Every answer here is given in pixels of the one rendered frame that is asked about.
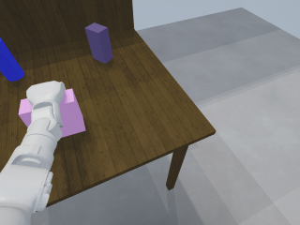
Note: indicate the robot left hand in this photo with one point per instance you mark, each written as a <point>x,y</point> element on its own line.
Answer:
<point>52,90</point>

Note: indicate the left robot upper arm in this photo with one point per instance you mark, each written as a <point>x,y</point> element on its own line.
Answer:
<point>23,191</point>

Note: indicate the table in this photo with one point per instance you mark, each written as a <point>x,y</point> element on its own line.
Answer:
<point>133,109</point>

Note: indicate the robot left forearm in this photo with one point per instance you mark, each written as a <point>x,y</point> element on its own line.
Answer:
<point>40,141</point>

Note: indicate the sponge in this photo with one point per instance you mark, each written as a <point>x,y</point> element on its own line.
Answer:
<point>71,115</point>

